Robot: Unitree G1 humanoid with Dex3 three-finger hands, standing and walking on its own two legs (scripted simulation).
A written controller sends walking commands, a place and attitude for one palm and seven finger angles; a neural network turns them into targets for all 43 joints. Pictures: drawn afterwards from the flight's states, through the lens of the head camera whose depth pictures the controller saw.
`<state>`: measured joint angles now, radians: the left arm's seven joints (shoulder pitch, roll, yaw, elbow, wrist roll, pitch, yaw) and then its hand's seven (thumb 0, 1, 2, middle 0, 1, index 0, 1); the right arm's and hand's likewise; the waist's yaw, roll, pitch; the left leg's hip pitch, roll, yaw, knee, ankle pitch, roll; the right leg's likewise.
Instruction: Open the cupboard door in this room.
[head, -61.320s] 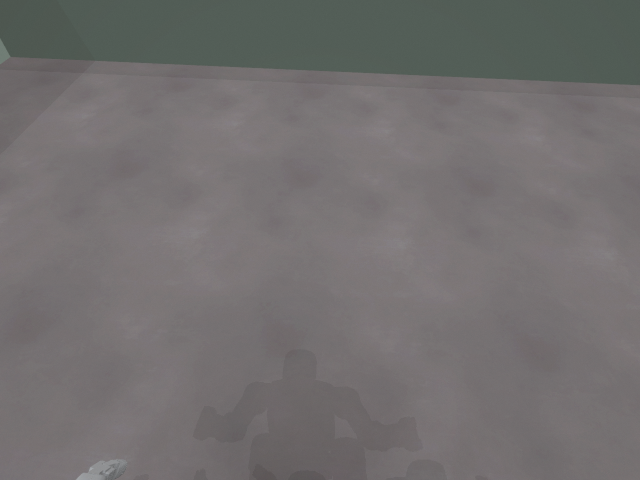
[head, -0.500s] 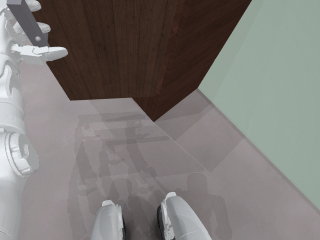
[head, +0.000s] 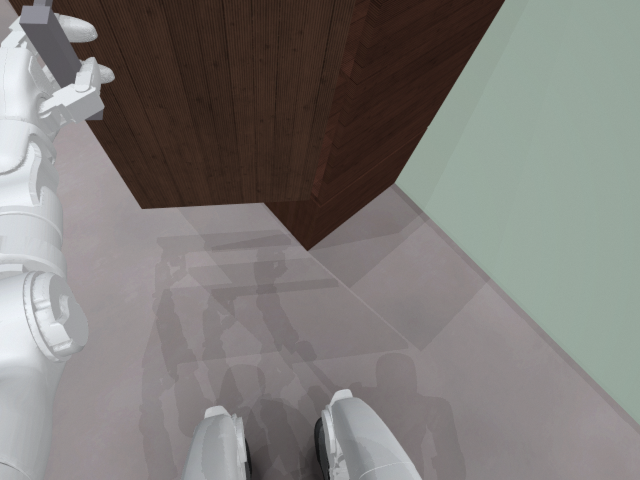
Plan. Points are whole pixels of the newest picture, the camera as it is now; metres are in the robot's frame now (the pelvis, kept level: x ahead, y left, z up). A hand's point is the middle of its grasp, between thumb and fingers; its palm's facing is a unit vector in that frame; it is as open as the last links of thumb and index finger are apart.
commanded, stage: pull the door open along its arc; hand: left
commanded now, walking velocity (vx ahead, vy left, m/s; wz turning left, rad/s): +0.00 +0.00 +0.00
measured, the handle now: (70, 56) +0.60 +0.21 +0.08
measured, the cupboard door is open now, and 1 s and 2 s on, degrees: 56 96 100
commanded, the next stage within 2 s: open thumb and fingers to let go in 1.10 s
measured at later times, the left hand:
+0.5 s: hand (108, 163) +0.46 +0.17 +0.07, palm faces +0.00 -1.00 +0.02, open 6.0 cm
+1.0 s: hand (208, 248) +0.36 +0.07 +0.08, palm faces +0.39 -0.92 +0.01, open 6.2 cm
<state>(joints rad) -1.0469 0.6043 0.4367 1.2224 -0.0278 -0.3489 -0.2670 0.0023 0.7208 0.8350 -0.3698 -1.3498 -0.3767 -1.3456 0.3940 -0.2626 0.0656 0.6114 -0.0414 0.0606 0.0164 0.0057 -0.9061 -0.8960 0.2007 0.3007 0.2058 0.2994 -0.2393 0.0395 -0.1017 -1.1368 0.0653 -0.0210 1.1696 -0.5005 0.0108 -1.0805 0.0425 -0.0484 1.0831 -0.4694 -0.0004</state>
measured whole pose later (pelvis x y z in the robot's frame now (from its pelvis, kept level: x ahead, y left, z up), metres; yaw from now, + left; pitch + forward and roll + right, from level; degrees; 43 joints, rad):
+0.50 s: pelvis +0.02 +0.00 +0.03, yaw +0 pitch +21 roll -2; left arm -0.52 0.31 0.31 0.73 -0.18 -0.35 -0.19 0.00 0.68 0.71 -0.36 -1.35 -0.36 -1.35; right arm 0.38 -0.25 0.01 0.56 0.00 0.06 0.04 0.01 -0.91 -0.90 0.20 0.30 0.20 0.30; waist -0.13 0.03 -0.14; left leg -0.92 0.06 0.02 1.03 -0.49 0.01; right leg -0.89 0.04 -0.01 0.98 -0.46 0.00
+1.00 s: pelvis +0.01 -0.03 +0.03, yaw +3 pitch +15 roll +0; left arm -0.17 -0.08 -0.05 0.43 0.05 -0.37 0.50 0.02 0.68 0.75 -0.33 -1.33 -0.34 -1.33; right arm 0.23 -0.17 0.00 0.60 -0.09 0.00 0.04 0.01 -0.91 -0.90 0.20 0.30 0.20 0.30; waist -0.03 0.02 -0.15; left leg -0.79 0.03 -0.02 1.00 -0.46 -0.03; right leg -0.77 0.01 -0.05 1.00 -0.49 -0.04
